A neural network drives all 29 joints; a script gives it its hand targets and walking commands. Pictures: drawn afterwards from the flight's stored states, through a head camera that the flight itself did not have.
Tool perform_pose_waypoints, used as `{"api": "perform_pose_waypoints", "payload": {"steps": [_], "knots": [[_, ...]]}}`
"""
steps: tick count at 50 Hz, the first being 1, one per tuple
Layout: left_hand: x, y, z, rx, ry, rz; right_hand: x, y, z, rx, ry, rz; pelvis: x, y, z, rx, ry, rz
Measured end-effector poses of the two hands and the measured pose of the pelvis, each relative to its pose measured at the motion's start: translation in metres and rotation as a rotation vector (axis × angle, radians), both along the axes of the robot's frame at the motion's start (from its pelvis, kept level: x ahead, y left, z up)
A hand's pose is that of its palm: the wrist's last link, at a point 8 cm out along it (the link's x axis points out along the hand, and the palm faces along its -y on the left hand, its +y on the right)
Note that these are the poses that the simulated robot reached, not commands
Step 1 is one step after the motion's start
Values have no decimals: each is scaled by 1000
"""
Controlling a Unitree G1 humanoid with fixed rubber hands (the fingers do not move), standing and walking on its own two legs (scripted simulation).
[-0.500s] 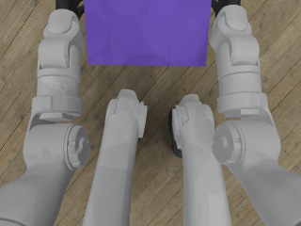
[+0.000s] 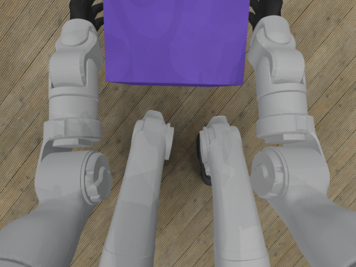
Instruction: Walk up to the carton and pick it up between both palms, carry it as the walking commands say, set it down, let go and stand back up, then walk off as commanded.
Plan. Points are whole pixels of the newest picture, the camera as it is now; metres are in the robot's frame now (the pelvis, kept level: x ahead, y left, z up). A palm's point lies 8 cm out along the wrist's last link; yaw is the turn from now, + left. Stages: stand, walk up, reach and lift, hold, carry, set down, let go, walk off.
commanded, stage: reach and lift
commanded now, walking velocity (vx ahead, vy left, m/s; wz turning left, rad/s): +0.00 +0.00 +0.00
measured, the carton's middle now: (174, 34) +0.51 +0.05 -0.16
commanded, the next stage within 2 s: none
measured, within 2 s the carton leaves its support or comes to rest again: neither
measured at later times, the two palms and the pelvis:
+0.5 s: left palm (71, 15) +0.48 +0.19 -0.02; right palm (289, 11) +0.51 -0.11 -0.02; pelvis +0.01 +0.00 +0.06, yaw +0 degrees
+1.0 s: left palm out of the picture +0.46 +0.18 +0.07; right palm out of the picture +0.49 -0.12 +0.07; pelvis +0.03 +0.00 +0.11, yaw +1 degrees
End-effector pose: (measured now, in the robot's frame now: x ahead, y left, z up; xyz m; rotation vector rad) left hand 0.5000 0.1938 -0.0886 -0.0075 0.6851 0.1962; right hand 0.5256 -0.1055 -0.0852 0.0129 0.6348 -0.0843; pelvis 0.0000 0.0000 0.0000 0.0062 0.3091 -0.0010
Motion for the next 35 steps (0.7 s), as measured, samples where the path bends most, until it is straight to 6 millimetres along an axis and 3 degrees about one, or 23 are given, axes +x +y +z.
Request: {"api": "perform_pose_waypoints", "payload": {"steps": [6,14,26,35], "knots": [[-8,-3,13,9,9,-12,-7,-3,16,-3,9,-2,1,1,14,-7,-16,1],[-5,-10,41,-11,-14,-16,-8,-10,47,-14,-14,-15,0,1,30,-8,-40,-3],[-17,-7,69,16,1,-5,-17,-7,66,-1,1,4,8,1,60,-9,-63,-2],[-24,-13,89,-2,-7,-11,-23,-13,96,-29,-6,3,13,-2,78,-11,-98,8]]}}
